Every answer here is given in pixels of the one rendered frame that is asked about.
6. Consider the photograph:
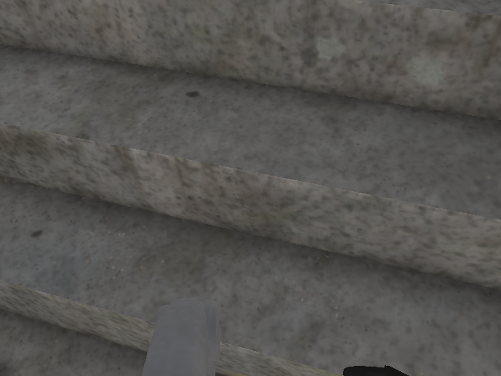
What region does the left robot thigh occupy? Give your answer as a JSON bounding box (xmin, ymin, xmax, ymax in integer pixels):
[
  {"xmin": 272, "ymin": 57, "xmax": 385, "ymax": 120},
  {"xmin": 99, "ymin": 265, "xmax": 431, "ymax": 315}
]
[{"xmin": 142, "ymin": 298, "xmax": 220, "ymax": 376}]

